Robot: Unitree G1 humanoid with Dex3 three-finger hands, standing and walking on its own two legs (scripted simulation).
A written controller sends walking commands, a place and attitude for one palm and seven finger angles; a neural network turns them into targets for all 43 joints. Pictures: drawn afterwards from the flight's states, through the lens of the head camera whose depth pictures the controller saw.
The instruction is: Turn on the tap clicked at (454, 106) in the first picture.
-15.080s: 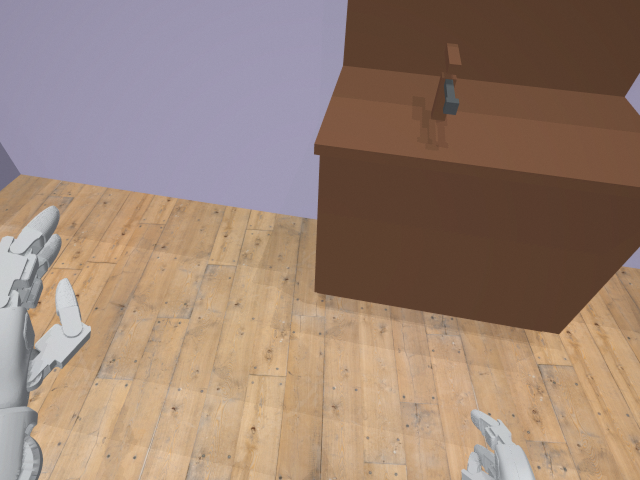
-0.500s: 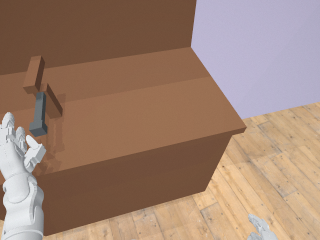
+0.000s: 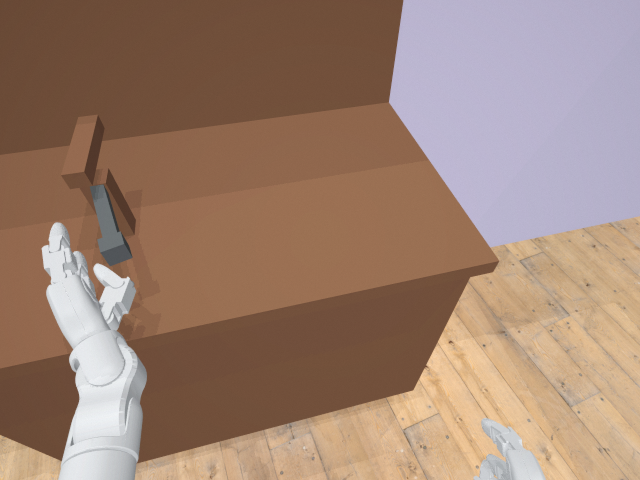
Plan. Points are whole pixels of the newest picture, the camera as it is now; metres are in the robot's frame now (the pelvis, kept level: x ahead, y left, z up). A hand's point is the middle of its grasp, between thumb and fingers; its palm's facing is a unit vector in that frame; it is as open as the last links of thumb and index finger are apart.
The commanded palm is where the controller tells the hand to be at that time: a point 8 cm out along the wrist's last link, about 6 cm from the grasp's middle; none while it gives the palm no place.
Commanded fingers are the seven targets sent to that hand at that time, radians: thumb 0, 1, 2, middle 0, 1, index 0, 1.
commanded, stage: push the lever round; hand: left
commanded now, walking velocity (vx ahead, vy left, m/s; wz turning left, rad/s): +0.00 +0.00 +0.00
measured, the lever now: (115, 248) +0.36 +0.29 +0.10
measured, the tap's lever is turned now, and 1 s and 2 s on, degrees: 15 43 69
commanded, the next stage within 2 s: lift the hand up off the lever in 1.82 s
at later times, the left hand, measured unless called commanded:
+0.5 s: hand (165, 268) +0.34 +0.23 +0.08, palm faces +0.73 -0.68 -0.06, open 7.6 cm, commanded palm +0.30 +0.25 +0.08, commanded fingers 0.00 0.90 0.90 -0.15 -0.15 -0.15 -0.15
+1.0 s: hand (195, 249) +0.37 +0.20 +0.09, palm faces +0.78 -0.62 -0.06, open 7.7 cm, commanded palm +0.33 +0.21 +0.08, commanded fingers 0.00 0.90 0.90 -0.15 -0.15 -0.15 -0.15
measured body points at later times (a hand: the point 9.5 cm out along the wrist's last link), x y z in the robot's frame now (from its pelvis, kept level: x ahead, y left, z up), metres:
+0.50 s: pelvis +0.00 +0.00 +0.00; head +0.01 -0.01 +0.45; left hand +0.30 +0.26 +0.09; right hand +0.16 -0.24 -0.11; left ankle +0.02 +0.13 -0.71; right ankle +0.00 -0.11 -0.71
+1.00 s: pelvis +0.00 -0.01 +0.00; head +0.01 -0.02 +0.45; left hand +0.33 +0.22 +0.09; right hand +0.15 -0.25 -0.11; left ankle +0.02 +0.13 -0.71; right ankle +0.00 -0.11 -0.71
